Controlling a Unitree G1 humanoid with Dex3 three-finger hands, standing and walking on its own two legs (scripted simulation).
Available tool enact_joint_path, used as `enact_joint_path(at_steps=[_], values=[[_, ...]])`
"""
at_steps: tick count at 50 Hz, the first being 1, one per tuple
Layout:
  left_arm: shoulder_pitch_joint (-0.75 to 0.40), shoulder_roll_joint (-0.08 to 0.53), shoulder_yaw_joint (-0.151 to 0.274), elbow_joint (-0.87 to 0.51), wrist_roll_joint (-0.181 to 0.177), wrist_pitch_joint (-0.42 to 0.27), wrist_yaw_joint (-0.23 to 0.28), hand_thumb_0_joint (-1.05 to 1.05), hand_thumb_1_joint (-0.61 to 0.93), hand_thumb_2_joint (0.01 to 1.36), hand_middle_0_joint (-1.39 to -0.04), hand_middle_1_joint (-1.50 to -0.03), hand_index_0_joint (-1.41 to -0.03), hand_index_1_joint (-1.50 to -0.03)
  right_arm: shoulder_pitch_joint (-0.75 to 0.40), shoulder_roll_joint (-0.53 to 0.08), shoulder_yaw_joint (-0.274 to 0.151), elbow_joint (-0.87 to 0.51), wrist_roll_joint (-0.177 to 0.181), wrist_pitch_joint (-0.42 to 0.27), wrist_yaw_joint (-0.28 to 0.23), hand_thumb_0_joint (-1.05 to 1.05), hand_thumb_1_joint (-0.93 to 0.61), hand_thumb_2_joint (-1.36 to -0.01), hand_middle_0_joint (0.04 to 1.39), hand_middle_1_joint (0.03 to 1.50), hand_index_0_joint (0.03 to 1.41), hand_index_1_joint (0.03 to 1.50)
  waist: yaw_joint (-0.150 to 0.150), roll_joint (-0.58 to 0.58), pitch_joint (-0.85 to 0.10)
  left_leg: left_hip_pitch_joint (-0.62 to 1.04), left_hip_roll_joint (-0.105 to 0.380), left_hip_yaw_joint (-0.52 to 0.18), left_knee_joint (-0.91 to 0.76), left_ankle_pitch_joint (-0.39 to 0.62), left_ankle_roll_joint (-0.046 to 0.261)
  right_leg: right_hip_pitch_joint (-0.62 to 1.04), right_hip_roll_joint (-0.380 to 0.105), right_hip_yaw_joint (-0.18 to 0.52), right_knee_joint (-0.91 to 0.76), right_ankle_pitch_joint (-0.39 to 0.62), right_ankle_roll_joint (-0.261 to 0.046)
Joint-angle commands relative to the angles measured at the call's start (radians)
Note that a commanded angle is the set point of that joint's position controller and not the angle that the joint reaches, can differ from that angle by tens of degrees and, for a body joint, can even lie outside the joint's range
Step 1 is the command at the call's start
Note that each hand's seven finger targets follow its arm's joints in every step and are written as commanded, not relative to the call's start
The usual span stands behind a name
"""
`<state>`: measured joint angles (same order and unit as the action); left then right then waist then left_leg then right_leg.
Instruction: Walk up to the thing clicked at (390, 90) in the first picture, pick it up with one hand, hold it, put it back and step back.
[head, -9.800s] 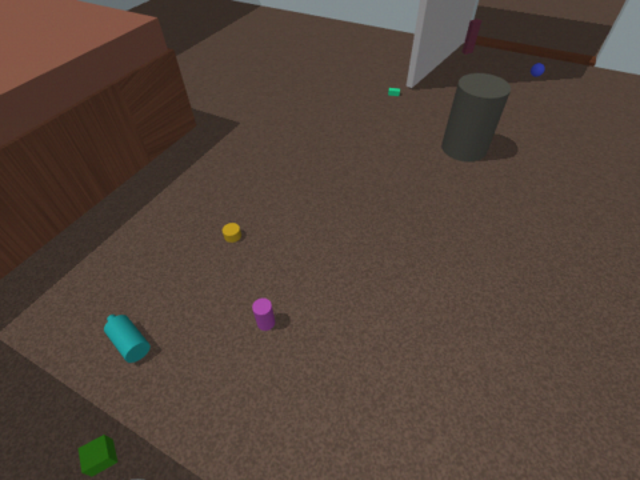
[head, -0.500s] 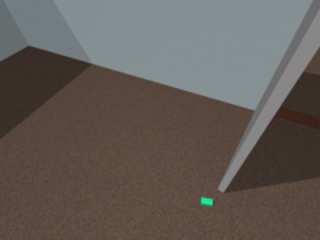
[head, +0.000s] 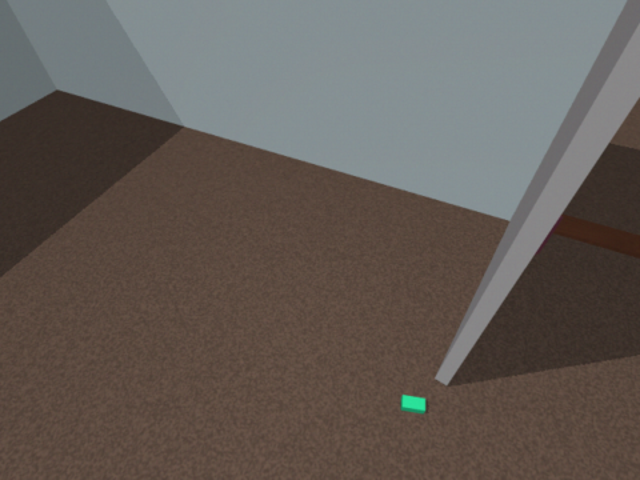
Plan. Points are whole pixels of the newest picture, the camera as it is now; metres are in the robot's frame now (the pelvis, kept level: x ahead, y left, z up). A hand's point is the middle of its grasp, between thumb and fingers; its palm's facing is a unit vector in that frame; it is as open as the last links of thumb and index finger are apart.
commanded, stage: stand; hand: right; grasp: from above
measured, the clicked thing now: (412, 404) +0.45 -0.25 -0.77
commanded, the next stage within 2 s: rise first in 0.22 s
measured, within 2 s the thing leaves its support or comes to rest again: neither
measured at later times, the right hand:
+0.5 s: hand out of the picture +0.13 -0.25 -0.17, palm faces +0.01 +0.94 -0.33, open 8.0 cm
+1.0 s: hand out of the picture +0.12 -0.26 -0.22, palm faces -0.12 +0.89 -0.44, open 12.3 cm
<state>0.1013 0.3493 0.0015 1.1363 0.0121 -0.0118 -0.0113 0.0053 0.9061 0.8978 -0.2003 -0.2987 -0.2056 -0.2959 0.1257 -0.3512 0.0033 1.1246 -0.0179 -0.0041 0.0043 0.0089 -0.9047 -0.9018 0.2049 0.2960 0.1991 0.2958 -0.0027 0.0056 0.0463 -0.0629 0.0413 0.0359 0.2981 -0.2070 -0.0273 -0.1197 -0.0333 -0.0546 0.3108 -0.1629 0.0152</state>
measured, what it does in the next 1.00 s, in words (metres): lowers itself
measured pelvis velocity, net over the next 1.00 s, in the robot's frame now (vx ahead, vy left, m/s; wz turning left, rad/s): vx -0.02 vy -0.01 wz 0.00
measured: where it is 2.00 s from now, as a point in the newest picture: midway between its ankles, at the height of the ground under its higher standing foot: outside the picture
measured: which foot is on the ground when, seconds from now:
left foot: down 0.00-1.00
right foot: down 0.00-1.00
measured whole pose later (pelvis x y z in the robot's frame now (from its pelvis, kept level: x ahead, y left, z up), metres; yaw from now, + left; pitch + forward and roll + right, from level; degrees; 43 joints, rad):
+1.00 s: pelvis -0.02 -0.01 -0.07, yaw +0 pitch +15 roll +2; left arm 0.22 0.24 0.04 0.61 -0.01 -0.10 0.02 0.01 0.90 0.89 -0.20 -0.30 -0.20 -0.30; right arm 0.18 -0.31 -0.14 0.61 -0.23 0.17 0.00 0.00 0.22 -0.73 0.42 0.70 0.39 0.73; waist 0.02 0.00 -0.08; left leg -0.74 0.04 0.04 0.99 -0.50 -0.03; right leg -0.82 -0.06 -0.02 1.02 -0.46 0.00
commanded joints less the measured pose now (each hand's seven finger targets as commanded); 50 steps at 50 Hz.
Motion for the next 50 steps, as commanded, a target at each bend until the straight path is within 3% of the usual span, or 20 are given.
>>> enact_joint_path(at_steps=[1,6,15,16,17,18,19,20,22,24,25,31,33,36,38,41,42,47,48,50], values=[[-0.041,0.215,0.038,-0.053,-0.004,-0.018,0.019,0.0,0.9,0.9,-0.2,-0.3,-0.2,-0.3,-0.022,-0.216,-0.044,-0.056,0.006,-0.024,-0.015,0.0,-0.899,-0.9,0.2,0.3,0.2,0.3,0.002,0.002,-0.071,-0.035,0.109,-0.07,-0.041,0.171,0.039,0.066,-0.119,0.102,-0.033,0.207,-0.026],[-0.034,0.216,0.039,-0.055,-0.002,-0.019,0.019,0.0,0.9,0.9,-0.2,-0.3,-0.2,-0.3,-0.027,-0.218,-0.044,-0.065,0.006,-0.027,-0.015,0.0,-0.899,-0.9,0.2,0.3,0.2,0.3,0.005,-0.007,-0.096,-0.017,0.115,-0.079,-0.039,0.218,0.042,0.071,-0.119,0.094,-0.022,0.225,-0.028],[-0.035,0.211,0.038,-0.055,-0.001,-0.017,0.018,0.0,0.9,0.9,-0.2,-0.3,-0.2,-0.3,-0.025,-0.221,-0.045,-0.065,0.007,-0.026,-0.016,0.0,-0.899,-0.9,0.2,0.3,0.2,0.3,0.006,0.003,-0.073,-0.027,0.109,-0.071,-0.047,0.185,0.038,0.059,-0.116,0.094,-0.033,0.202,-0.023],[-0.042,0.218,0.04,-0.057,-0.002,-0.017,0.019,0.0,0.888,0.899,-0.199,-0.301,-0.199,-0.301,-0.022,-0.214,-0.043,-0.064,0.005,-0.025,-0.016,0.0,-0.841,-0.9,0.203,0.38,0.204,0.38,0.002,-0.011,-0.068,-0.032,0.11,-0.074,-0.055,0.174,0.037,0.058,-0.117,0.092,-0.029,0.184,-0.026],[-0.002,0.049,0.004,-0.344,-0.07,-0.062,0.039,0.0,0.944,0.907,-0.199,-0.3,-0.2,-0.3,-0.372,-0.052,-0.05,-0.415,0.055,-0.118,-0.03,0.0,-0.761,-0.917,0.271,0.402,0.218,0.456,0.122,-0.04,0.032,-0.253,-0.03,-0.014,0.014,0.1,0.033,-0.076,0.033,-0.016,0.027,0.014,-0.025],[0.054,0.077,0.008,-0.29,-0.073,-0.059,0.047,0.0,0.927,0.902,-0.199,-0.3,-0.199,-0.3,-0.477,-0.092,-0.065,-0.329,0.051,-0.102,-0.035,0.0,-0.681,-0.884,0.282,0.462,0.236,0.509,0.09,-0.008,-0.015,-0.201,-0.029,-0.001,0.016,0.069,0.033,-0.06,0.033,-0.01,0.032,-0.011,-0.027],[0.092,0.113,0.03,-0.298,-0.074,-0.047,0.056,0.0,0.915,0.901,-0.199,-0.3,-0.2,-0.3,-0.314,-0.195,-0.128,-0.185,0.023,-0.069,-0.036,0.0,-0.601,-0.845,0.298,0.541,0.268,0.572,0.059,0.012,-0.01,-0.198,-0.038,0.009,0.029,0.038,0.039,-0.087,0.027,-0.009,0.046,-0.02,-0.027],[0.108,0.116,0.043,-0.307,-0.067,-0.042,0.056,0.0,0.896,0.895,-0.2,-0.3,-0.2,-0.3,-0.261,-0.214,-0.147,-0.093,0.0,-0.048,-0.024,0.0,-0.521,-0.84,0.276,0.6,0.259,0.617,0.053,0.03,-0.032,-0.223,-0.038,0.008,0.051,0.03,0.043,-0.121,0.037,-0.006,0.085,-0.011,-0.03],[0.12,0.112,0.068,-0.364,-0.045,-0.048,0.058,0.0,0.891,0.895,-0.2,-0.3,-0.2,-0.3,-0.316,-0.244,-0.176,-0.106,-0.054,-0.048,0.003,0.0,-0.365,-0.805,0.271,0.729,0.277,0.722,0.034,0.046,-0.148,-0.239,-0.037,0.006,0.135,0.08,0.043,-0.137,0.031,0.007,0.162,0.039,-0.031],[0.161,0.095,0.083,-0.405,-0.033,-0.05,0.046,0.0,0.893,0.895,-0.2,-0.3,-0.2,-0.3,-0.123,-0.22,-0.214,-0.069,-0.1,-0.026,0.016,0.0,-0.21,-0.752,0.29,0.815,0.32,0.785,-0.021,-0.024,-0.254,-0.223,-0.032,0.005,0.204,0.123,0.051,-0.168,0.046,0.007,0.217,0.104,-0.018],[0.168,0.092,0.087,-0.434,-0.036,-0.049,0.043,0.0,0.901,0.897,-0.2,-0.3,-0.2,-0.3,-0.099,-0.213,-0.218,-0.111,-0.111,-0.018,0.015,0.0,-0.13,-0.762,0.294,0.822,0.315,0.801,-0.032,-0.05,-0.275,-0.225,-0.034,0.003,0.22,0.127,0.053,-0.17,0.05,0.006,0.226,0.117,-0.013],[0.116,0.069,0.086,-0.549,-0.044,-0.051,0.034,0.0,0.883,0.892,-0.2,-0.3,-0.2,-0.3,-0.074,-0.163,-0.199,-0.263,-0.138,0.085,-0.012,0.0,0.295,-0.769,0.336,0.79,0.322,0.805,-0.005,-0.028,-0.246,-0.314,-0.049,0.018,0.266,0.057,0.049,-0.249,0.035,0.02,0.272,0.071,-0.012],[0.128,0.066,0.087,-0.562,-0.041,-0.06,0.031,0.0,0.9,0.897,-0.2,-0.3,-0.2,-0.3,-0.114,-0.157,-0.19,-0.326,-0.149,0.094,-0.015,0.0,0.312,-0.758,0.367,0.776,0.349,0.796,0.014,-0.033,-0.253,-0.376,-0.051,0.021,0.322,0.039,0.047,-0.282,0.028,0.024,0.326,0.054,-0.013],[0.165,0.056,0.093,-0.563,-0.032,-0.076,0.031,0.0,0.903,0.897,-0.2,-0.3,-0.2,-0.3,-0.064,-0.164,-0.224,-0.347,-0.164,0.095,-0.028,0.0,0.321,-0.761,0.389,0.737,0.358,0.771,0.02,-0.027,-0.292,-0.445,-0.047,0.014,0.41,0.034,0.042,-0.344,0.025,0.026,0.419,0.044,-0.016],[0.148,0.052,0.096,-0.599,-0.03,-0.095,0.032,0.0,0.906,0.898,-0.2,-0.3,-0.2,-0.3,-0.109,-0.159,-0.208,-0.487,-0.173,0.08,-0.025,0.0,0.301,-0.741,0.402,0.734,0.375,0.763,0.015,-0.065,-0.33,-0.498,-0.046,0.013,0.466,0.017,0.044,-0.363,0.019,0.036,0.459,0.034,-0.012],[0.161,0.051,0.099,-0.602,-0.029,-0.106,0.041,0.0,0.903,0.897,-0.201,-0.3,-0.2,-0.3,-0.001,-0.156,-0.221,-0.478,-0.188,0.102,-0.024,0.0,0.275,-0.721,0.427,0.705,0.399,0.735,0.027,-0.039,-0.336,-0.548,-0.045,0.011,0.507,-0.003,0.04,-0.413,0.014,0.042,0.507,0.01,-0.016],[0.147,0.049,0.1,-0.621,-0.029,-0.111,0.041,0.0,0.888,0.893,-0.201,-0.3,-0.2,-0.3,-0.039,-0.157,-0.208,-0.569,-0.192,0.103,-0.022,0.0,0.255,-0.719,0.435,0.69,0.403,0.724,0.024,-0.056,-0.336,-0.57,-0.044,0.01,0.517,-0.022,0.041,-0.43,0.014,0.044,0.515,-0.008,-0.015],[0.146,0.041,0.099,-0.635,-0.025,-0.131,0.048,0.0,0.887,0.892,-0.201,-0.3,-0.2,-0.3,0.069,-0.153,-0.214,-0.63,-0.215,0.15,-0.023,0.0,0.228,-0.694,0.448,0.672,0.42,0.702,0.031,-0.046,-0.351,-0.617,-0.048,0.01,0.562,-0.056,0.038,-0.487,0.009,0.055,0.57,-0.045,-0.019],[0.118,0.039,0.097,-0.667,-0.026,-0.139,0.05,0.0,0.88,0.89,-0.201,-0.3,-0.2,-0.3,0.047,-0.154,-0.206,-0.707,-0.218,0.152,-0.024,0.0,0.205,-0.681,0.453,0.669,0.431,0.693,0.021,-0.061,-0.363,-0.62,-0.045,0.009,0.572,-0.043,0.039,-0.493,0.011,0.05,0.582,-0.034,-0.019],[0.137,0.039,0.096,-0.647,-0.024,-0.143,0.052,0.0,0.897,0.894,-0.201,-0.3,-0.2,-0.3,0.104,-0.15,-0.208,-0.673,-0.233,0.174,-0.028,0.0,0.199,-0.664,0.461,0.681,0.448,0.697,0.033,-0.047,-0.359,-0.647,-0.047,0.008,0.594,-0.041,0.038,-0.517,0.008,0.052,0.612,-0.03,-0.022]])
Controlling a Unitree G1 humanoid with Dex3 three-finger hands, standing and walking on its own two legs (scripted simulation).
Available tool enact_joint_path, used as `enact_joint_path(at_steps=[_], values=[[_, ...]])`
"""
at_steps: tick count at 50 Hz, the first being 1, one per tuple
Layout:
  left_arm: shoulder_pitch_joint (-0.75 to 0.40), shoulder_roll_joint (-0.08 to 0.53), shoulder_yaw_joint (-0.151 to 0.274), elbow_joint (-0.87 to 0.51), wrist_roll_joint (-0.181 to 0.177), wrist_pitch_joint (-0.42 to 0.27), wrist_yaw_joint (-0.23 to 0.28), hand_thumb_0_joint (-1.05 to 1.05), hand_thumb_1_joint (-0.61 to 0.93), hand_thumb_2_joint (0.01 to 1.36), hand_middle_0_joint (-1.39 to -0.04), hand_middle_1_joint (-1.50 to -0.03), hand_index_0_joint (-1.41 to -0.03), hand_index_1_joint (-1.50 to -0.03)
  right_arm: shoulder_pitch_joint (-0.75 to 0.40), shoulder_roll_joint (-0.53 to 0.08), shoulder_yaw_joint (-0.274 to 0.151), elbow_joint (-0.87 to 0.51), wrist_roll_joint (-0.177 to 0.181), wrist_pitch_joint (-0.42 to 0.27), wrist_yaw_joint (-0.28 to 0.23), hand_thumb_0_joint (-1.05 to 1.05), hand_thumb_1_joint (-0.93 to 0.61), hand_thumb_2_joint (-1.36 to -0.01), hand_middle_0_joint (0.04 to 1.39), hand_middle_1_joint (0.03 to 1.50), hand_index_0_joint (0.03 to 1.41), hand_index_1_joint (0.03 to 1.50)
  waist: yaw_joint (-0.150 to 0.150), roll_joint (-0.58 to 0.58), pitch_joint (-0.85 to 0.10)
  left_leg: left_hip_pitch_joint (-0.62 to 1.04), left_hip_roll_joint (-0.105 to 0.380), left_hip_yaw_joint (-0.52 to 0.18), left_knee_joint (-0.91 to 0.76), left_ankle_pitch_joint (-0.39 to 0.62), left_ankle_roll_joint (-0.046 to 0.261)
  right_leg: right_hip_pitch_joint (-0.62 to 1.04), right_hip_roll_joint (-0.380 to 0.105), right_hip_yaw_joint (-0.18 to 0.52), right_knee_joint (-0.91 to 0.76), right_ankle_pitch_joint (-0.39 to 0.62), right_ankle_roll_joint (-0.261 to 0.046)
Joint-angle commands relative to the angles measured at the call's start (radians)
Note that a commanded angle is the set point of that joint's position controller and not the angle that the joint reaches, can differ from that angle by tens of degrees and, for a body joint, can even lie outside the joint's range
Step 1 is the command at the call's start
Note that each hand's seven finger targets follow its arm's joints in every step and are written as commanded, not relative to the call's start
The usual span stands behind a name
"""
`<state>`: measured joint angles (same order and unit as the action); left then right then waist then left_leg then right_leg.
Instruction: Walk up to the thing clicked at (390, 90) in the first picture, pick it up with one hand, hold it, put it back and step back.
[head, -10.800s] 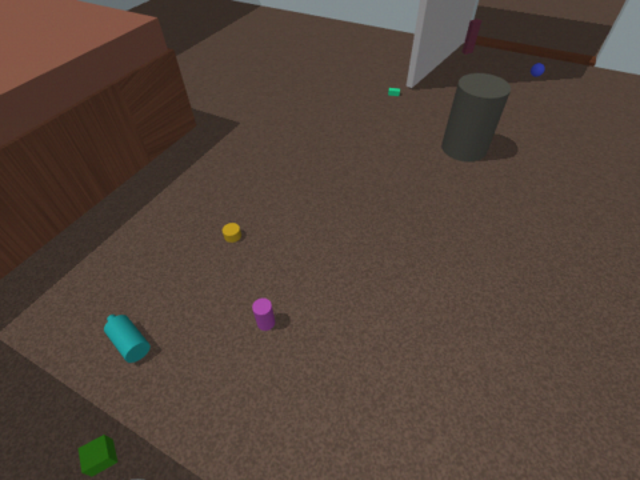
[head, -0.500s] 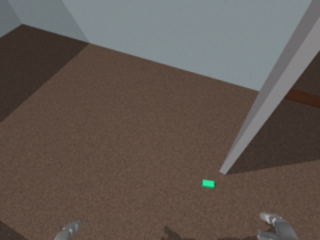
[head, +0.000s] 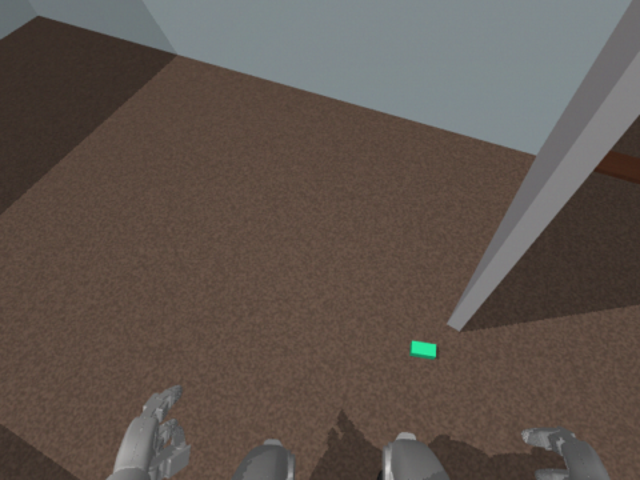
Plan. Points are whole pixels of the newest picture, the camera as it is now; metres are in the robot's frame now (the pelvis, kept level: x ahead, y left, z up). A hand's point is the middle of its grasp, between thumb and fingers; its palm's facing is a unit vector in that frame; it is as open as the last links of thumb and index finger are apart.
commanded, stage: rise first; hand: right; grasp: from above
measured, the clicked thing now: (422, 350) +0.47 -0.24 -0.69
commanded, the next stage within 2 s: none
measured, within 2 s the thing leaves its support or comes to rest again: neither
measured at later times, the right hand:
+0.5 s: hand (512, 450) +0.19 -0.28 -0.27, palm faces -0.38 +0.64 -0.66, open 12.1 cm
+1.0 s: hand (476, 385) +0.32 -0.30 -0.44, palm faces -0.46 +0.14 -0.88, open 12.1 cm
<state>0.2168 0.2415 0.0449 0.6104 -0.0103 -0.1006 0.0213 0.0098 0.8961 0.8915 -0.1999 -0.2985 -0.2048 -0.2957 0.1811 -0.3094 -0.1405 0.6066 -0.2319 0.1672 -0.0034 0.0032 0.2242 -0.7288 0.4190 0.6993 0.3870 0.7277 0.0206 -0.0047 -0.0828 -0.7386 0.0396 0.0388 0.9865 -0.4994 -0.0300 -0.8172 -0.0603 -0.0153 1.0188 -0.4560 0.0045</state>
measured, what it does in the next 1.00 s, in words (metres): lowers itself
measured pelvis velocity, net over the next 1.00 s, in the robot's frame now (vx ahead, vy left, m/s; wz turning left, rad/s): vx -0.09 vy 0.00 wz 0.10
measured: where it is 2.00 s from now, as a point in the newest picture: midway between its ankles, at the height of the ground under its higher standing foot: outside the picture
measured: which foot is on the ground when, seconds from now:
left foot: down 0.00-1.00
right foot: down 0.00-1.00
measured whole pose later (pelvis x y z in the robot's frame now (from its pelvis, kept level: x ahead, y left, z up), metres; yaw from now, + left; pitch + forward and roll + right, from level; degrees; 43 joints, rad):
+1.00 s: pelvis -0.09 +0.00 -0.30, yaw +6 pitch +34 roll +6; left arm 0.12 0.27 0.05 0.76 0.06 -0.06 -0.07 0.01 0.91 0.90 -0.20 -0.30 -0.21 -0.30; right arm -0.67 -0.66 -0.14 1.10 -1.05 -0.20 -0.22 0.00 0.20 -0.75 0.43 0.69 0.41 0.70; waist 0.07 0.00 -0.09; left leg -2.02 0.00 0.06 2.12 -0.69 -0.02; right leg -2.13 -0.09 0.10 2.14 -0.61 0.00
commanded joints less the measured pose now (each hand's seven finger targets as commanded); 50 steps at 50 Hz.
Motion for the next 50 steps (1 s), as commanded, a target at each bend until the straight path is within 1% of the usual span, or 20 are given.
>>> enact_joint_path(at_steps=[1,2,7,10,12,17,22,24,26,29,30,32,34,37,39,40,41,46,49,50], values=[[0.013,0.145,0.051,-0.134,0.0,-0.06,0.019,0.0,0.894,0.894,-0.201,-0.3,-0.2,-0.3,0.04,-0.188,-0.058,-0.202,-0.017,0.004,-0.02,0.0,0.192,-0.66,0.464,0.679,0.452,0.694,0.01,-0.049,-0.236,0.013,-0.044,0.006,-0.078,0.248,0.043,0.168,0.033,0.017,-0.085,0.263,-0.011],[-0.005,0.145,0.05,-0.156,0.001,-0.067,0.02,0.0,0.901,0.896,-0.201,-0.3,-0.2,-0.3,0.019,-0.205,-0.067,-0.259,-0.022,0.004,-0.023,0.0,0.185,-0.652,0.471,0.675,0.459,0.688,0.005,-0.077,-0.247,-0.003,-0.043,0.005,-0.066,0.239,0.043,0.163,0.033,0.017,-0.074,0.254,-0.009],[-0.009,0.134,0.046,-0.173,0.003,-0.084,0.021,0.0,0.923,0.902,-0.2,-0.3,-0.2,-0.3,0.112,-0.179,-0.055,-0.283,-0.04,0.023,-0.032,0.0,0.194,-0.644,0.481,0.681,0.472,0.692,0.006,-0.053,-0.284,-0.041,-0.047,0.008,-0.013,0.248,0.044,0.118,0.033,0.026,-0.011,0.273,-0.014],[-0.002,0.14,0.045,-0.156,0.007,-0.093,0.021,0.0,0.911,0.899,-0.2,-0.3,-0.2,-0.3,0.047,-0.183,-0.038,-0.274,-0.065,0.02,-0.035,0.0,0.202,-0.656,0.466,0.694,0.456,0.706,0.032,-0.065,-0.257,-0.133,-0.049,0.012,0.037,0.193,0.046,0.067,0.024,0.042,0.021,0.219,-0.01],[-0.02,0.144,0.042,-0.162,0.009,-0.104,0.016,0.0,0.928,0.904,-0.2,-0.3,-0.2,-0.3,-0.004,-0.197,-0.048,-0.242,-0.096,-0.003,-0.042,0.0,0.206,-0.645,0.471,0.691,0.465,0.699,0.027,-0.087,-0.247,-0.219,-0.05,0.015,0.1,0.141,0.049,0.013,0.019,0.064,0.051,0.164,-0.004],[-0.042,0.158,0.045,-0.14,0.011,-0.128,-0.006,0.0,0.907,0.898,-0.2,-0.3,-0.2,-0.3,-0.125,-0.214,-0.031,-0.144,-0.212,-0.101,-0.06,0.0,0.234,-0.692,0.414,0.728,0.407,0.736,0.023,-0.078,-0.345,-0.391,-0.049,0.007,0.276,0.137,0.053,-0.133,0.029,0.055,0.232,0.166,-0.01],[-0.056,0.192,0.063,-0.097,0.007,-0.139,-0.029,0.0,0.937,0.908,-0.2,-0.3,-0.2,-0.3,-0.264,-0.284,-0.043,-0.083,-0.332,-0.193,-0.101,0.0,0.244,-0.703,0.424,0.729,0.416,0.738,0.013,-0.107,-0.475,-0.583,-0.046,0.011,0.452,0.125,0.058,-0.232,0.021,0.084,0.367,0.17,-0.003],[-0.061,0.2,0.074,-0.084,0.007,-0.133,-0.034,0.0,0.947,0.91,-0.2,-0.3,-0.2,-0.3,-0.301,-0.333,-0.067,-0.094,-0.376,-0.215,-0.122,0.0,0.261,-0.717,0.408,0.738,0.401,0.746,-0.016,-0.153,-0.554,-0.633,-0.045,0.008,0.504,0.135,0.062,-0.241,0.022,0.079,0.418,0.19,0.0],[-0.066,0.203,0.075,-0.067,0.009,-0.119,-0.039,0.0,0.934,0.907,-0.2,-0.3,-0.2,-0.3,-0.368,-0.347,-0.062,-0.005,-0.422,-0.222,-0.143,0.0,0.282,-0.747,0.367,0.762,0.362,0.769,0.006,-0.098,-0.551,-0.677,-0.051,0.013,0.537,0.118,0.058,-0.342,0.023,0.076,0.481,0.15,-0.008],[-0.052,0.202,0.083,-0.038,0.014,-0.101,-0.053,0.0,0.937,0.908,-0.2,-0.3,-0.2,-0.3,-0.48,-0.392,-0.077,0.036,-0.476,-0.248,-0.158,0.0,0.295,-0.763,0.362,0.769,0.356,0.777,-0.012,-0.088,-0.628,-0.717,-0.054,0.006,0.59,0.104,0.056,-0.442,0.031,0.056,0.578,0.127,-0.018],[-0.046,0.204,0.084,-0.027,0.016,-0.096,-0.056,0.0,0.934,0.908,-0.2,-0.3,-0.2,-0.3,-0.51,-0.434,-0.095,0.05,-0.502,-0.255,-0.164,0.0,0.301,-0.769,0.353,0.777,0.347,0.784,-0.023,-0.084,-0.659,-0.711,-0.056,0.005,0.606,0.119,0.054,-0.459,0.03,0.045,0.615,0.142,-0.023],[-0.031,0.21,0.086,-0.009,0.022,-0.084,-0.062,0.0,0.934,0.909,-0.2,-0.3,-0.2,-0.3,-0.595,-0.45,-0.081,0.077,-0.54,-0.268,-0.173,0.0,0.285,-0.761,0.364,0.775,0.361,0.779,-0.01,-0.06,-0.699,-0.732,-0.059,0.008,0.641,0.138,0.051,-0.499,0.026,0.04,0.679,0.156,-0.028],[-0.022,0.207,0.086,0.008,0.027,-0.076,-0.066,0.0,0.921,0.906,-0.2,-0.3,-0.2,-0.3,-0.704,-0.463,-0.065,0.143,-0.579,-0.289,-0.177,0.0,0.265,-0.759,0.387,0.74,0.375,0.754,0.005,-0.048,-0.668,-0.79,-0.06,0.01,0.666,0.082,0.05,-0.588,0.025,0.038,0.724,0.082,-0.03],[0.01,0.214,0.085,0.044,0.039,-0.058,-0.07,0.0,0.909,0.902,-0.2,-0.3,-0.2,-0.3,-0.811,-0.541,-0.077,0.221,-0.644,-0.326,-0.192,0.0,0.234,-0.743,0.404,0.708,0.391,0.722,0.016,-0.022,-0.665,-0.82,-0.064,0.013,0.7,-0.004,0.049,-0.693,0.026,0.034,0.781,-0.016,-0.031],[0.002,0.22,0.085,0.033,0.046,-0.05,-0.071,0.0,0.908,0.903,-0.2,-0.3,-0.2,-0.3,-0.925,-0.596,-0.086,0.183,-0.682,-0.349,-0.205,0.0,0.226,-0.744,0.411,0.702,0.397,0.718,0.006,-0.076,-0.727,-0.863,-0.066,0.021,0.734,-0.039,0.055,-0.679,0.023,0.036,0.804,-0.038,-0.025],[0.008,0.221,0.083,0.042,0.046,-0.042,-0.072,0.0,0.907,0.903,-0.2,-0.3,-0.2,-0.3,-0.896,-0.585,-0.073,0.278,-0.704,-0.348,-0.209,0.0,0.228,-0.747,0.413,0.7,0.396,0.719,0.013,-0.064,-0.677,-0.887,-0.069,0.025,0.74,-0.071,0.055,-0.723,0.023,0.035,0.812,-0.068,-0.025],[0.007,0.224,0.084,0.044,0.048,-0.035,-0.071,0.0,0.905,0.903,-0.2,-0.3,-0.2,-0.3,-0.945,-0.593,-0.07,0.27,-0.716,-0.358,-0.215,0.0,0.224,-0.748,0.415,0.69,0.397,0.71,0.022,-0.064,-0.67,-0.931,-0.073,0.033,0.749,-0.118,0.058,-0.728,0.022,0.045,0.816,-0.109,-0.024],[0.04,0.234,0.074,0.079,0.064,0.007,-0.073,0.0,0.902,0.904,-0.2,-0.3,-0.2,-0.3,-1.076,-0.672,-0.082,0.306,-0.797,-0.371,-0.251,0.0,0.21,-0.742,0.429,0.656,0.406,0.682,0.029,-0.155,-0.7,-1.025,-0.073,0.061,0.837,-0.143,0.066,-0.734,0.018,0.065,0.855,-0.149,-0.019],[0.058,0.235,0.065,0.101,0.074,0.034,-0.077,0.0,0.9,0.903,-0.2,-0.3,-0.2,-0.3,-1.089,-0.655,-0.053,0.42,-0.84,-0.373,-0.266,0.0,0.213,-0.746,0.423,0.648,0.398,0.675,0.065,-0.131,-0.631,-1.074,-0.075,0.076,0.87,-0.153,0.066,-0.803,0.019,0.075,0.885,-0.175,-0.024],[0.052,0.237,0.066,0.095,0.077,0.038,-0.079,0.0,0.9,0.903,-0.2,-0.3,-0.2,-0.3,-1.135,-0.675,-0.056,0.374,-0.847,-0.383,-0.272,0.0,0.199,-0.732,0.421,0.655,0.403,0.675,0.057,-0.148,-0.66,-1.08,-0.074,0.077,0.883,-0.131,0.067,-0.791,0.018,0.076,0.901,-0.153,-0.024]])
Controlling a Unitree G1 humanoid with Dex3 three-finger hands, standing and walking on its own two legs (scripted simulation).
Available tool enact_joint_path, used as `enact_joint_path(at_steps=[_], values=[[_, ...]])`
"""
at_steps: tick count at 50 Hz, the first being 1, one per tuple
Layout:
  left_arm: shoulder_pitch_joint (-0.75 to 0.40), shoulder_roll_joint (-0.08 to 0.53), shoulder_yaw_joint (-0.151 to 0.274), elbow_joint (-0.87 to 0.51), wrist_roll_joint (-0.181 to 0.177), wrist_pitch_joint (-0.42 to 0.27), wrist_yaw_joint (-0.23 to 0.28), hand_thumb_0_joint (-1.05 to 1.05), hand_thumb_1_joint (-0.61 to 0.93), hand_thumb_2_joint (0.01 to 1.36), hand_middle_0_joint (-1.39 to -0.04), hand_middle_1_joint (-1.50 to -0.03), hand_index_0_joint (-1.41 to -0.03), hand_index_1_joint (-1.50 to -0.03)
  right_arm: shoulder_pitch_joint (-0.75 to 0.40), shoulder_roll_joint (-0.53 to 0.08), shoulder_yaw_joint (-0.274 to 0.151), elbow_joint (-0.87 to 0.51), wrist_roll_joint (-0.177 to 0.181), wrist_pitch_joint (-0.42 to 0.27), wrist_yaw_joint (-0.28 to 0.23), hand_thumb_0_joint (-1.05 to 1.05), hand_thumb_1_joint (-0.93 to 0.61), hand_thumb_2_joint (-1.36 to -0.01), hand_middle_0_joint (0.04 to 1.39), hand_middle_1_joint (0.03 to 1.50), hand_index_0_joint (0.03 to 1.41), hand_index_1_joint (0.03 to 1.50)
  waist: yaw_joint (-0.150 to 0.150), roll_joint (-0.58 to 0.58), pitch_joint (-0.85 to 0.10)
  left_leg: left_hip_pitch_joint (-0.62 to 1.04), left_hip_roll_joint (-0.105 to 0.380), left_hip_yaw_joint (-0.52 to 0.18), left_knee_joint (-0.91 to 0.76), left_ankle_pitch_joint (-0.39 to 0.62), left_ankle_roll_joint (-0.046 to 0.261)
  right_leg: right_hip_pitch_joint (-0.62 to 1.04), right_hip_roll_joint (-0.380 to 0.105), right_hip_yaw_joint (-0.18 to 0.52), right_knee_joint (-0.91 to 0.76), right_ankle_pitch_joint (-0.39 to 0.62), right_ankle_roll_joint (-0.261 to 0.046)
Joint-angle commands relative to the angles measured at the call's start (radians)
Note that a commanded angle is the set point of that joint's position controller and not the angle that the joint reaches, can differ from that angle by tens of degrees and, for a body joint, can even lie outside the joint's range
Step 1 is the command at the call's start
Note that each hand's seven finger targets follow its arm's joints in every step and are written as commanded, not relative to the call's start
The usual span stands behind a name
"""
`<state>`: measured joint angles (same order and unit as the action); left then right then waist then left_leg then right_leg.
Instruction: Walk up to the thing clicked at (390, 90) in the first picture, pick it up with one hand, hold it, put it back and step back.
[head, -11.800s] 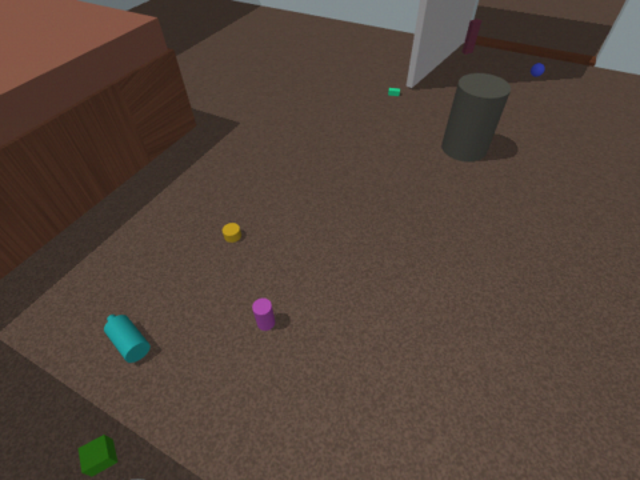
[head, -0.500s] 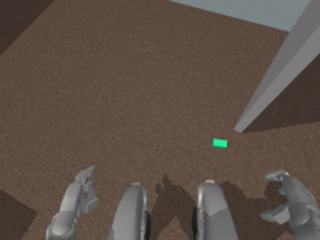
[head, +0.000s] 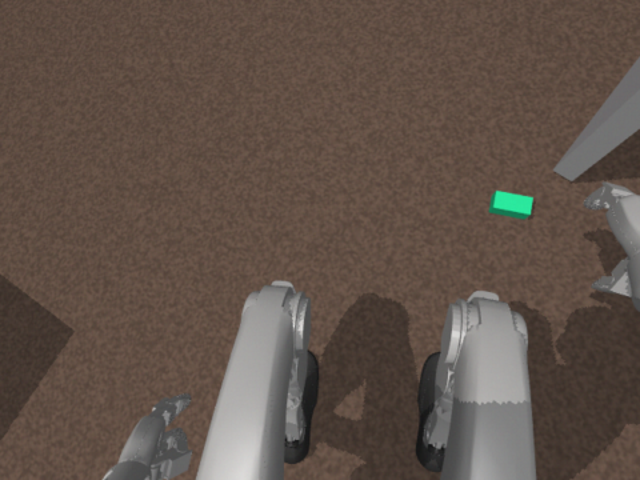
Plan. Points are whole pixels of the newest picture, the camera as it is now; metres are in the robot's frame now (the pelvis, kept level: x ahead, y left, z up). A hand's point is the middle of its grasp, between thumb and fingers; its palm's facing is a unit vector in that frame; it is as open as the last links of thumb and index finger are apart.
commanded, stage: rise first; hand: right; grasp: from above
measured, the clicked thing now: (510, 205) +0.53 -0.30 -0.39
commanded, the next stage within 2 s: none
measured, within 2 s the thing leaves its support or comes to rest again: neither
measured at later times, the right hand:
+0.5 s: hand (585, 226) +0.44 -0.34 -0.21, palm faces -0.45 +0.08 -0.89, open 11.6 cm
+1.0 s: hand (568, 217) +0.46 -0.34 -0.25, palm faces -0.45 +0.09 -0.89, open 11.4 cm
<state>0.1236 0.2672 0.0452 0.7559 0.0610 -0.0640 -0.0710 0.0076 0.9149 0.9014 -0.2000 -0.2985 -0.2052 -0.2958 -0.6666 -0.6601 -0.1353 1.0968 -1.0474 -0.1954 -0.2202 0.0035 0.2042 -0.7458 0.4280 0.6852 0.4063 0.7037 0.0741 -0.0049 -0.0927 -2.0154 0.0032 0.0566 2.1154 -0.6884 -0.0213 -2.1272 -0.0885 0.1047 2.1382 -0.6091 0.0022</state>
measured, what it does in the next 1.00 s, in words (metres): lowers itself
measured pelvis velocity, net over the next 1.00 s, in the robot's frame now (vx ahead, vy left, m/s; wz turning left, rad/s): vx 0.01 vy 0.00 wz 0.08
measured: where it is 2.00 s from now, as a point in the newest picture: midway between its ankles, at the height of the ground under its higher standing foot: (363, 427)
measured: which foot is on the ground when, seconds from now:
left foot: down 0.00-1.00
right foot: down 0.00-1.00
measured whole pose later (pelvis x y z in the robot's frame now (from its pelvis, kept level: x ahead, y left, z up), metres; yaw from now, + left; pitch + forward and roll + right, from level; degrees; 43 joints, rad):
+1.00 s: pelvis +0.01 +0.00 -0.08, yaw +5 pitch +33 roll +9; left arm 0.10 0.27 -0.06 0.75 0.16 -0.02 -0.14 0.00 0.91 0.90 -0.20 -0.30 -0.21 -0.30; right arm -0.92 -0.85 -0.19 1.39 -1.24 -0.23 -0.34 0.00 0.09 -0.62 0.45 0.70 0.47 0.67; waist 0.19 0.05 0.01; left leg -2.21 -0.03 0.09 2.35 -0.73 -0.04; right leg -2.35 -0.09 0.18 2.42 -0.66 0.00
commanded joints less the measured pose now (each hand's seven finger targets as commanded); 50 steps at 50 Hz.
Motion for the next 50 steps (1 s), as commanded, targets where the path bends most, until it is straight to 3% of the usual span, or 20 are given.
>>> enact_joint_path(at_steps=[1,2,4,7,8,9,12,16,18,20,24,26,29,32,41,46,50], values=[[0.148,0.204,0.051,-0.036,0.01,0.009,0.012,0.0,0.9,0.903,-0.201,-0.3,-0.2,-0.3,-0.249,-0.345,-0.071,-0.019,-0.049,-0.013,-0.06,0.0,0.183,-0.717,0.428,0.649,0.415,0.664,0.006,-0.139,-0.629,0.182,-0.038,0.062,-0.234,0.052,0.058,0.509,0.045,-0.042,-0.207,-0.005,-0.023],[0.152,0.217,0.063,-0.044,0.013,0.012,0.011,0.0,0.9,0.904,-0.2,-0.3,-0.2,-0.3,-0.33,-0.364,-0.074,-0.111,-0.059,-0.027,-0.066,0.0,0.19,-0.724,0.434,0.636,0.414,0.658,0.003,-0.181,-0.657,0.175,-0.035,0.062,-0.22,0.073,0.06,0.529,0.046,-0.042,-0.205,0.012,-0.019],[0.166,0.218,0.056,-0.023,0.017,0.024,0.008,0.0,0.9,0.904,-0.2,-0.3,-0.2,-0.3,-0.299,-0.372,-0.071,-0.006,-0.097,-0.026,-0.073,0.0,0.185,-0.721,0.435,0.639,0.417,0.658,0.011,-0.182,-0.64,0.146,-0.041,0.069,-0.195,0.077,0.063,0.506,0.045,-0.043,-0.182,0.019,-0.018],[0.173,0.216,0.049,-0.017,0.031,0.033,0.001,0.0,0.899,0.904,-0.2,-0.3,-0.2,-0.3,-0.335,-0.38,-0.072,0.021,-0.126,-0.043,-0.091,0.0,0.19,-0.724,0.433,0.632,0.414,0.653,0.025,-0.183,-0.618,0.132,-0.041,0.073,-0.172,0.102,0.061,0.474,0.045,-0.046,-0.149,0.04,-0.021],[0.168,0.22,0.048,-0.022,0.035,0.034,-0.002,0.0,0.899,0.904,-0.2,-0.3,-0.2,-0.3,-0.396,-0.4,-0.069,-0.034,-0.135,-0.055,-0.095,0.0,0.19,-0.719,0.424,0.642,0.41,0.659,0.024,-0.217,-0.646,0.124,-0.038,0.076,-0.158,0.105,0.063,0.492,0.043,-0.041,-0.146,0.044,-0.018],[0.176,0.226,0.045,-0.011,0.038,0.038,-0.004,0.0,0.899,0.904,-0.2,-0.3,-0.2,-0.3,-0.366,-0.408,-0.076,0.047,-0.152,-0.053,-0.101,0.0,0.185,-0.716,0.427,0.641,0.414,0.656,0.028,-0.209,-0.629,0.109,-0.041,0.079,-0.145,0.104,0.062,0.474,0.042,-0.041,-0.132,0.044,-0.018],[0.181,0.221,0.038,-0.009,0.051,0.039,-0.013,0.0,0.899,0.904,-0.2,-0.3,-0.2,-0.3,-0.431,-0.392,-0.061,0.039,-0.166,-0.068,-0.118,0.0,0.165,-0.699,0.441,0.626,0.43,0.638,0.047,-0.234,-0.632,0.098,-0.042,0.086,-0.124,0.139,0.061,0.482,0.039,-0.04,-0.109,0.076,-0.016],[0.188,0.231,0.029,0.001,0.065,0.036,-0.02,0.0,0.9,0.903,-0.2,-0.3,-0.2,-0.3,-0.431,-0.408,-0.073,0.128,-0.176,-0.061,-0.141,0.0,0.128,-0.656,0.444,0.644,0.452,0.637,0.058,-0.228,-0.611,0.074,-0.045,0.095,-0.102,0.135,0.058,0.45,0.036,-0.035,-0.084,0.066,-0.018],[0.18,0.229,0.026,-0.004,0.069,0.031,-0.023,0.0,0.9,0.903,-0.2,-0.3,-0.2,-0.3,-0.478,-0.399,-0.056,0.119,-0.18,-0.056,-0.147,0.0,0.119,-0.649,0.45,0.64,0.458,0.633,0.067,-0.234,-0.608,0.056,-0.047,0.096,-0.102,0.134,0.058,0.445,0.034,-0.038,-0.068,0.061,-0.019],[0.191,0.229,0.02,0.001,0.073,0.03,-0.026,0.0,0.903,0.904,-0.2,-0.3,-0.2,-0.3,-0.492,-0.432,-0.079,0.126,-0.184,-0.053,-0.157,0.0,0.12,-0.645,0.461,0.635,0.467,0.631,0.064,-0.25,-0.637,0.083,-0.05,0.095,-0.089,0.157,0.056,0.437,0.035,-0.045,-0.049,0.086,-0.019],[0.182,0.23,0.01,0.004,0.081,0.026,-0.03,0.0,0.904,0.904,-0.2,-0.3,-0.2,-0.3,-0.495,-0.421,-0.063,0.174,-0.183,-0.039,-0.164,0.0,0.095,-0.616,0.464,0.647,0.482,0.63,0.078,-0.226,-0.609,0.082,-0.056,0.097,-0.083,0.168,0.052,0.396,0.033,-0.048,-0.02,0.09,-0.024],[0.183,0.233,0.007,0.002,0.081,0.027,-0.031,0.0,0.904,0.904,-0.2,-0.3,-0.2,-0.3,-0.532,-0.455,-0.075,0.146,-0.187,-0.04,-0.167,0.0,0.097,-0.617,0.465,0.647,0.482,0.63,0.081,-0.248,-0.63,0.094,-0.057,0.1,-0.073,0.175,0.051,0.392,0.032,-0.048,-0.008,0.095,-0.023],[0.179,0.232,0.002,0.0,0.087,0.028,-0.035,0.0,0.904,0.903,-0.2,-0.3,-0.2,-0.3,-0.52,-0.432,-0.067,0.159,-0.182,-0.032,-0.165,0.0,0.081,-0.597,0.452,0.679,0.484,0.647,0.087,-0.246,-0.634,0.079,-0.059,0.107,-0.054,0.188,0.051,0.403,0.028,-0.039,0.006,0.107,-0.023],[0.178,0.233,-0.007,-0.004,0.089,0.03,-0.037,0.0,0.906,0.904,-0.2,-0.3,-0.2,-0.3,-0.521,-0.465,-0.082,0.168,-0.186,-0.03,-0.164,0.0,0.077,-0.59,0.465,0.672,0.496,0.642,0.088,-0.254,-0.62,0.09,-0.061,0.108,-0.047,0.196,0.049,0.38,0.027,-0.041,0.019,0.111,-0.024],[0.185,0.247,-0.022,-0.012,0.099,0.038,-0.046,0.0,0.904,0.903,-0.2,-0.3,-0.2,-0.3,-0.523,-0.47,-0.082,0.154,-0.175,-0.032,-0.159,0.0,0.109,-0.615,0.427,0.712,0.461,0.678,0.107,-0.28,-0.619,0.077,-0.064,0.124,-0.014,0.216,0.049,0.381,0.024,-0.024,0.036,0.128,-0.02],[0.181,0.249,-0.031,-0.013,0.097,0.044,-0.049,0.0,0.906,0.904,-0.2,-0.3,-0.2,-0.3,-0.495,-0.484,-0.091,0.169,-0.17,-0.031,-0.161,0.0,0.114,-0.616,0.429,0.72,0.462,0.687,0.094,-0.268,-0.597,0.079,-0.068,0.122,-0.016,0.217,0.048,0.356,0.026,-0.029,0.05,0.127,-0.023],[0.184,0.256,-0.034,-0.015,0.099,0.045,-0.05,0.0,0.903,0.903,-0.2,-0.3,-0.2,-0.3,-0.516,-0.497,-0.095,0.153,-0.169,-0.034,-0.163,0.0,0.117,-0.62,0.412,0.725,0.448,0.688,0.104,-0.29,-0.615,0.071,-0.067,0.126,0.005,0.234,0.047,0.377,0.023,-0.022,0.066,0.147,-0.021]])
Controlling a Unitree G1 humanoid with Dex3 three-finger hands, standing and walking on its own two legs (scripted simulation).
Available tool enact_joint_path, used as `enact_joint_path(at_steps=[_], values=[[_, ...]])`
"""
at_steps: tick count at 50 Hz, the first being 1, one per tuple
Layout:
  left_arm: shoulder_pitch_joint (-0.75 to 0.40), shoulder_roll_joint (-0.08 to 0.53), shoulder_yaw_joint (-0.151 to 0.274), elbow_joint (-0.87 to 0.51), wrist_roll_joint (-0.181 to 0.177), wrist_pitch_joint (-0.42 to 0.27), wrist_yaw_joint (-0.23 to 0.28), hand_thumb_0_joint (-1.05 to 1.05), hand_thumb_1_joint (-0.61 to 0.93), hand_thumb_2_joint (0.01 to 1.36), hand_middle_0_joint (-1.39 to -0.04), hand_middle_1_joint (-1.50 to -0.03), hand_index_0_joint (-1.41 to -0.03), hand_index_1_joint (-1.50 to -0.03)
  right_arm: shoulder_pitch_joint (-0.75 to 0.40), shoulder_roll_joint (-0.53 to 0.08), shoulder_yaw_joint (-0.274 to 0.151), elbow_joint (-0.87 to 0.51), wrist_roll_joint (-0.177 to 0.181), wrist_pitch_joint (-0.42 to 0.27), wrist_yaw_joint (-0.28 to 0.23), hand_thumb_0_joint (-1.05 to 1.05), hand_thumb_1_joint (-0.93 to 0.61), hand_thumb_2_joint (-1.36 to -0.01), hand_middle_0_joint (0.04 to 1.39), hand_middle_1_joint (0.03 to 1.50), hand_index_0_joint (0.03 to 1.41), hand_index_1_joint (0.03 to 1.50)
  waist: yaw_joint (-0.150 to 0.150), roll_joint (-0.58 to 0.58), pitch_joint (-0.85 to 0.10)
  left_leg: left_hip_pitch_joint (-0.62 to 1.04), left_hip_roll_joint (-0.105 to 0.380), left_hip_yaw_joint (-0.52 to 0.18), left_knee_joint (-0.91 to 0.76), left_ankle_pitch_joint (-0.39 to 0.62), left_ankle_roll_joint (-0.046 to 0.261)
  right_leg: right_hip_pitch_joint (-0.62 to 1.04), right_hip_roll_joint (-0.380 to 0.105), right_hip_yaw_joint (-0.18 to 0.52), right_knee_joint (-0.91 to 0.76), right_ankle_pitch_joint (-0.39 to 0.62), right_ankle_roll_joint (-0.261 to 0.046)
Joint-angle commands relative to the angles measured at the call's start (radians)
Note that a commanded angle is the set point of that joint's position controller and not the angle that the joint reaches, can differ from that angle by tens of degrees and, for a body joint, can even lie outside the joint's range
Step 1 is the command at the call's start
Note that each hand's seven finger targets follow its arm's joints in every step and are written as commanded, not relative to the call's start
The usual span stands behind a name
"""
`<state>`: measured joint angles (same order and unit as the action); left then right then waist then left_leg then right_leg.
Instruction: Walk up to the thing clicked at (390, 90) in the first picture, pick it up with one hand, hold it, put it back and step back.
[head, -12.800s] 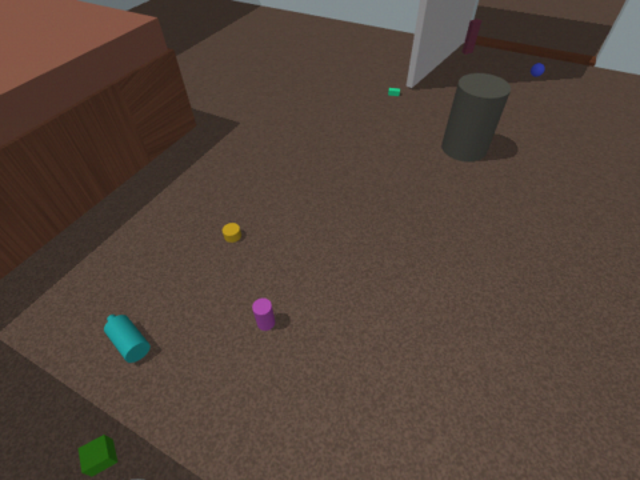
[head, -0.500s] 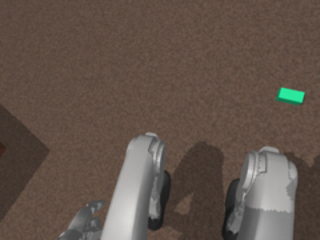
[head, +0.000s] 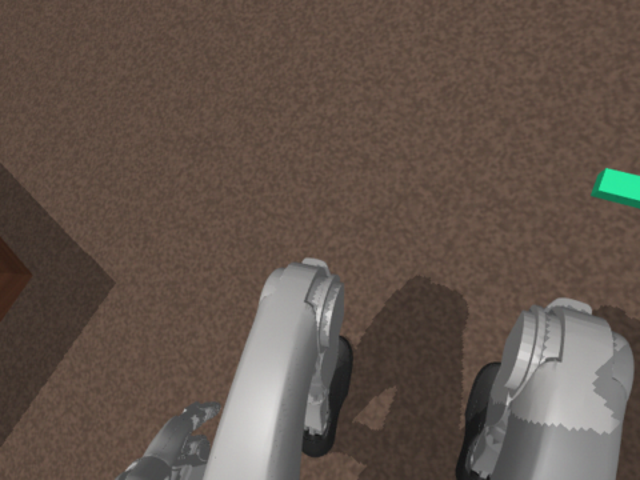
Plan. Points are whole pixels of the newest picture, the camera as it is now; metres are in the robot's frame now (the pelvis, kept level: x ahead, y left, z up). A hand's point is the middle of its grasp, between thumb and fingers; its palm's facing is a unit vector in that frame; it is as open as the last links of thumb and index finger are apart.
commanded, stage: rise first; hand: right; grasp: from above
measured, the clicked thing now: (623, 188) +0.49 -0.34 -0.31
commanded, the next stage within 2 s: approach in 1.72 s
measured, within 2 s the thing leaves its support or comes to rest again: neither
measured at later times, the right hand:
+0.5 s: hand out of the picture +0.43 -0.37 -0.19, palm faces -0.44 +0.13 -0.89, open 11.4 cm
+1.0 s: hand out of the picture +0.44 -0.37 -0.19, palm faces -0.44 +0.13 -0.89, open 11.2 cm
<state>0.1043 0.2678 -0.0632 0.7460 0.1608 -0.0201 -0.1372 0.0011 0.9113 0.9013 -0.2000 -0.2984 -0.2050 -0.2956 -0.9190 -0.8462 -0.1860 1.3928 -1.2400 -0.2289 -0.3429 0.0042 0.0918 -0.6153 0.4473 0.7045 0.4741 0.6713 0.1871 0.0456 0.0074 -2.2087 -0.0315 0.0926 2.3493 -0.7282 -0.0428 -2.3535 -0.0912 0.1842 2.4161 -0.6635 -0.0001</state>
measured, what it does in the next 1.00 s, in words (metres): stands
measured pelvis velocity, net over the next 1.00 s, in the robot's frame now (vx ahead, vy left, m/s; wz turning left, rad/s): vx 0.00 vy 0.00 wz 0.03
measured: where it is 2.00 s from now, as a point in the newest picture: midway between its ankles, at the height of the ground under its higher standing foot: (397, 432)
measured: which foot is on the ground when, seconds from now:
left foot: down 0.00-1.00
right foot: down 0.00-1.00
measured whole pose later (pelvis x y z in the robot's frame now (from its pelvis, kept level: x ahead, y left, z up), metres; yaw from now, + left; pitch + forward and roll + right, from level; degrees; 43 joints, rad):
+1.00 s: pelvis +0.00 +0.00 -0.01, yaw +2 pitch +31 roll +11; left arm 0.10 0.28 -0.14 0.71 0.19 -0.03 -0.16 0.00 0.91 0.90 -0.20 -0.30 -0.20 -0.30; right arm -0.97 -0.93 -0.18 1.47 -1.25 -0.23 -0.35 0.00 0.07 -0.60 0.48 0.68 0.49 0.66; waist 0.24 0.06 0.05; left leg -2.22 -0.04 0.12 2.38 -0.72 -0.05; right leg -2.38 -0.08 0.22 2.47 -0.66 0.00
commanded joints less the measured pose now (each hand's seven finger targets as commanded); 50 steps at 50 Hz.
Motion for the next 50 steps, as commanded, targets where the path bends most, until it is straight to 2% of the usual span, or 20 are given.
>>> enact_joint_path(at_steps=[1,5,7,9,10,11,14,18,24,25,26,27,29,34,37,38,41,46,48,50], values=[[0.201,0.254,0.072,-0.006,0.0,0.001,0.014,0.0,0.904,0.903,-0.2,-0.3,-0.2,-0.3,-0.26,-0.301,-0.033,-0.132,0.02,0.001,-0.038,0.0,0.122,-0.622,0.41,0.733,0.447,0.695,-0.002,-0.34,-0.702,0.253,-0.032,0.091,-0.228,0.273,0.069,0.605,0.024,-0.098,-0.21,0.202,-0.019],[0.208,0.257,0.062,-0.006,0.005,-0.002,0.012,0.0,0.904,0.903,-0.2,-0.3,-0.2,-0.3,-0.257,-0.303,-0.032,-0.106,0.019,-0.003,-0.041,0.0,0.121,-0.623,0.415,0.727,0.45,0.692,0.008,-0.324,-0.672,0.262,-0.035,0.095,-0.233,0.267,0.066,0.568,0.026,-0.099,-0.205,0.185,-0.02],[0.205,0.261,0.06,-0.009,0.004,0.0,0.01,0.0,0.905,0.903,-0.2,-0.3,-0.2,-0.3,-0.287,-0.344,-0.046,-0.139,0.017,-0.007,-0.042,0.0,0.122,-0.622,0.418,0.721,0.45,0.688,0.001,-0.339,-0.7,0.282,-0.036,0.091,-0.232,0.268,0.066,0.559,0.027,-0.105,-0.196,0.186,-0.021],[0.204,0.259,0.058,-0.009,0.007,-0.002,0.008,0.0,0.905,0.903,-0.2,-0.3,-0.2,-0.3,-0.264,-0.322,-0.038,-0.11,0.018,-0.004,-0.043,0.0,0.118,-0.619,0.417,0.721,0.452,0.686,0.003,-0.339,-0.693,0.273,-0.037,0.095,-0.224,0.274,0.066,0.571,0.026,-0.103,-0.194,0.195,-0.02],[0.205,0.262,0.054,-0.009,0.011,-0.001,0.008,0.0,0.903,0.902,-0.2,-0.3,-0.2,-0.3,-0.281,-0.312,-0.028,-0.112,0.018,-0.005,-0.041,0.0,0.123,-0.623,0.411,0.724,0.445,0.69,0.018,-0.332,-0.693,0.27,-0.04,0.098,-0.228,0.271,0.065,0.567,0.026,-0.099,-0.191,0.19,-0.021],[0.207,0.266,0.054,-0.011,0.011,-0.002,0.008,0.0,0.905,0.901,-0.2,-0.3,-0.2,-0.3,-0.276,-0.321,-0.037,-0.102,0.019,-0.005,-0.043,0.0,0.159,-0.682,0.446,0.69,0.441,0.697,0.018,-0.332,-0.676,0.259,-0.037,0.101,-0.224,0.258,0.065,0.562,0.028,-0.096,-0.196,0.176,-0.02],[0.197,0.268,0.047,-0.014,0.012,-0.003,0.01,0.0,0.905,0.902,-0.2,-0.3,-0.2,-0.3,-0.307,-0.347,-0.041,-0.124,0.014,-0.006,-0.048,0.0,0.112,-0.624,0.446,0.698,0.466,0.678,0.013,-0.367,-0.673,0.249,-0.036,0.101,-0.219,0.245,0.069,0.564,0.028,-0.096,-0.2,0.159,-0.016],[0.195,0.269,0.041,-0.017,0.014,-0.005,0.008,0.0,0.903,0.901,-0.2,-0.3,-0.2,-0.3,-0.31,-0.329,-0.026,-0.099,0.017,-0.008,-0.05,0.0,0.09,-0.607,0.447,0.697,0.474,0.669,0.034,-0.357,-0.66,0.243,-0.036,0.106,-0.214,0.244,0.067,0.551,0.028,-0.089,-0.193,0.153,-0.017],[0.201,0.274,0.035,-0.016,0.016,-0.009,0.007,0.0,0.904,0.901,-0.2,-0.3,-0.2,-0.3,-0.321,-0.345,-0.031,-0.092,0.017,-0.007,-0.053,0.0,0.099,-0.611,0.442,0.698,0.468,0.673,0.039,-0.35,-0.667,0.25,-0.038,0.108,-0.212,0.264,0.064,0.555,0.027,-0.089,-0.177,0.174,-0.018],[0.193,0.27,0.03,-0.017,0.014,-0.009,0.006,0.0,0.906,0.902,-0.2,-0.3,-0.2,-0.3,-0.301,-0.349,-0.024,-0.063,0.013,-0.005,-0.054,0.0,0.091,-0.603,0.455,0.695,0.481,0.669,0.03,-0.348,-0.652,0.255,-0.041,0.103,-0.217,0.26,0.065,0.53,0.028,-0.094,-0.175,0.167,-0.02],[0.198,0.273,0.029,-0.017,0.021,-0.008,0.007,0.0,0.906,0.902,-0.2,-0.3,-0.2,-0.3,-0.324,-0.362,-0.04,-0.093,0.017,-0.01,-0.056,0.0,0.098,-0.609,0.456,0.687,0.477,0.666,0.037,-0.347,-0.678,0.274,-0.04,0.105,-0.219,0.271,0.061,0.542,0.028,-0.095,-0.168,0.18,-0.021],[0.198,0.273,0.029,-0.014,0.016,-0.008,0.008,0.0,0.905,0.901,-0.2,-0.3,-0.2,-0.3,-0.308,-0.364,-0.039,-0.075,0.011,-0.008,-0.057,0.0,0.088,-0.597,0.451,0.697,0.48,0.668,0.029,-0.352,-0.682,0.267,-0.042,0.107,-0.213,0.27,0.063,0.549,0.028,-0.091,-0.173,0.181,-0.019],[0.2,0.273,0.028,-0.018,0.022,-0.01,0.007,0.0,0.904,0.901,-0.2,-0.3,-0.2,-0.3,-0.311,-0.355,-0.034,-0.065,0.015,-0.007,-0.055,0.0,0.086,-0.598,0.455,0.687,0.481,0.662,0.041,-0.342,-0.664,0.261,-0.041,0.108,-0.216,0.269,0.061,0.542,0.027,-0.09,-0.165,0.178,-0.021],[0.197,0.275,0.017,-0.018,0.022,-0.012,0.005,0.0,0.905,0.901,-0.2,-0.3,-0.2,-0.3,-0.301,-0.37,-0.03,-0.044,0.014,-0.003,-0.057,0.0,0.081,-0.595,0.466,0.681,0.49,0.657,0.04,-0.336,-0.654,0.275,-0.044,0.107,-0.215,0.277,0.059,0.529,0.026,-0.088,-0.16,0.183,-0.023],[0.195,0.282,0.017,-0.021,0.027,-0.012,0.006,0.0,0.905,0.902,-0.2,-0.3,-0.2,-0.3,-0.323,-0.394,-0.051,-0.08,0.013,-0.002,-0.06,0.0,0.077,-0.589,0.466,0.691,0.493,0.665,0.034,-0.39,-0.69,0.266,-0.043,0.117,-0.196,0.285,0.063,0.577,0.025,-0.08,-0.171,0.203,-0.016],[0.195,0.279,0.014,-0.024,0.029,-0.012,0.004,0.0,0.905,0.901,-0.2,-0.3,-0.2,-0.3,-0.31,-0.369,-0.028,-0.052,0.008,0.002,-0.057,0.0,0.087,-0.601,0.461,0.688,0.484,0.665,0.049,-0.392,-0.665,0.258,-0.044,0.12,-0.195,0.284,0.064,0.573,0.023,-0.078,-0.17,0.201,-0.015],[0.197,0.283,0.01,-0.025,0.027,-0.01,0.001,0.0,0.905,0.901,-0.2,-0.3,-0.2,-0.3,-0.351,-0.378,-0.021,-0.075,0.011,0.0,-0.054,0.0,0.087,-0.602,0.462,0.685,0.484,0.663,0.059,-0.404,-0.657,0.248,-0.044,0.123,-0.194,0.28,0.066,0.562,0.023,-0.073,-0.178,0.19,-0.013],[0.19,0.282,0.004,-0.031,0.025,-0.009,-0.001,0.0,0.905,0.901,-0.2,-0.3,-0.2,-0.3,-0.311,-0.395,-0.033,-0.068,0.013,0.0,-0.047,0.0,0.084,-0.601,0.473,0.676,0.491,0.658,0.041,-0.383,-0.645,0.269,-0.047,0.116,-0.208,0.274,0.064,0.534,0.026,-0.083,-0.17,0.18,-0.019],[0.194,0.279,0.006,-0.033,0.024,-0.009,-0.002,0.0,0.905,0.901,-0.2,-0.3,-0.2,-0.3,-0.333,-0.389,-0.029,-0.097,0.015,-0.003,-0.046,0.0,0.081,-0.594,0.47,0.679,0.493,0.657,0.043,-0.388,-0.671,0.274,-0.048,0.115,-0.205,0.28,0.063,0.541,0.025,-0.082,-0.17,0.184,-0.018],[0.196,0.279,0.007,-0.038,0.022,-0.013,-0.004,0.0,0.904,0.9,-0.2,-0.3,-0.2,-0.3,-0.308,-0.384,-0.025,-0.066,0.018,0.001,-0.044,0.0,0.08,-0.595,0.473,0.67,0.493,0.65,0.05,-0.373,-0.636,0.266,-0.047,0.115,-0.208,0.268,0.063,0.529,0.026,-0.082,-0.17,0.173,-0.019]])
